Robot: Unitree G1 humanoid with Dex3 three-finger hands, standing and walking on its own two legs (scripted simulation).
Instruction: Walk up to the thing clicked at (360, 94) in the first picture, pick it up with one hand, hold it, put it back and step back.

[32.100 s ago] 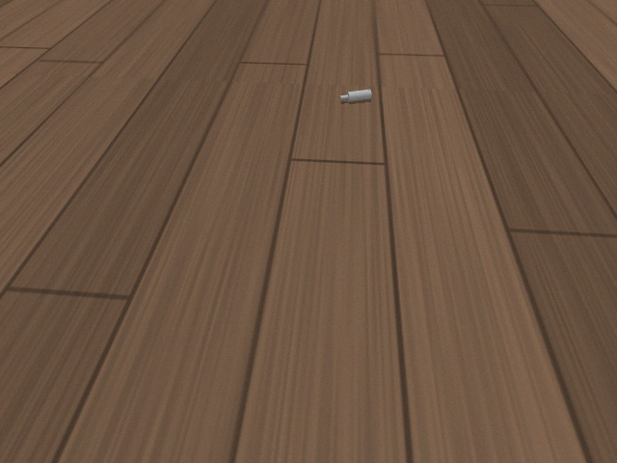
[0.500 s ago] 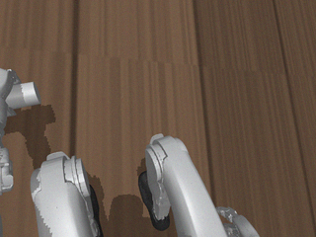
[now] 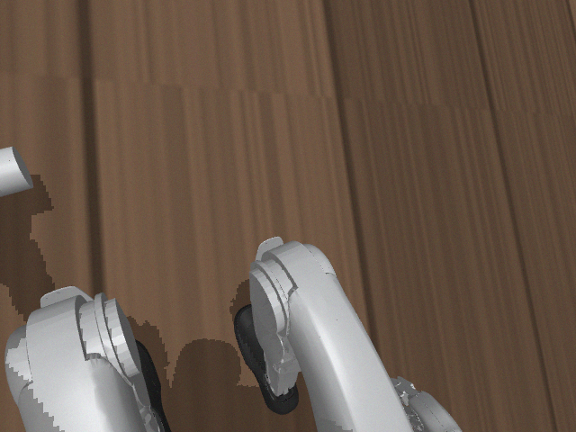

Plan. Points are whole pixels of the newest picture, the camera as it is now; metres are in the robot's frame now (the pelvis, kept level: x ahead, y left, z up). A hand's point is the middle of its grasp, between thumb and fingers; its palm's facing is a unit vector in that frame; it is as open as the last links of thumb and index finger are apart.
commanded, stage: rest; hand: left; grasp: from above
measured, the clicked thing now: out of the picture +0.46 +0.36 -0.24
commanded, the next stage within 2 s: open in 1.38 s
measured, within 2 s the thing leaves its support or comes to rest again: rests again in 1.30 s
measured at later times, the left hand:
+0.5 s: hand out of the picture +0.46 +0.33 -0.23, palm faces -0.42 -0.15 -0.89, open 9.0 cm
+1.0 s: hand out of the picture +0.46 +0.33 -0.25, palm faces -0.43 -0.16 -0.89, open 8.9 cm
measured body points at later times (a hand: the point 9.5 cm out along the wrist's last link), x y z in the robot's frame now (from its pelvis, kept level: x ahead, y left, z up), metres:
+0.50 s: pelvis +0.00 +0.00 +0.00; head +0.27 +0.12 +0.33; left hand +0.47 +0.33 -0.18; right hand +0.05 -0.25 -0.07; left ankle +0.07 +0.13 -0.28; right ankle +0.09 -0.09 -0.28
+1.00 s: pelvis +0.00 +0.00 +0.00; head +0.28 +0.12 +0.33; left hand +0.47 +0.33 -0.20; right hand +0.04 -0.24 -0.07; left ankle +0.07 +0.13 -0.28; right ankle +0.09 -0.09 -0.28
